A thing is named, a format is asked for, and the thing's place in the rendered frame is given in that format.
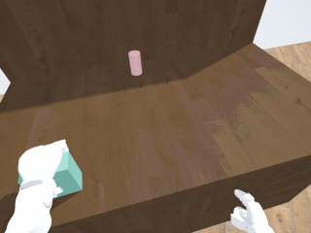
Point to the robot left hand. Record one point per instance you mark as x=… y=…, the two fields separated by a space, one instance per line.
x=43 y=161

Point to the robot right hand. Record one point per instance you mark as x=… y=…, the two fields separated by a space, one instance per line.
x=254 y=214

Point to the right robot forearm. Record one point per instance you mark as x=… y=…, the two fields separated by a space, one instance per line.
x=261 y=228

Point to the left robot forearm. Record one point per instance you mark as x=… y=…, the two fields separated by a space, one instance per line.
x=32 y=207

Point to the sponge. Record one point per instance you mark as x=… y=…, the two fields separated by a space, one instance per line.
x=68 y=175

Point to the table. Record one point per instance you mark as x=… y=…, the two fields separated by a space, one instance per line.
x=162 y=152

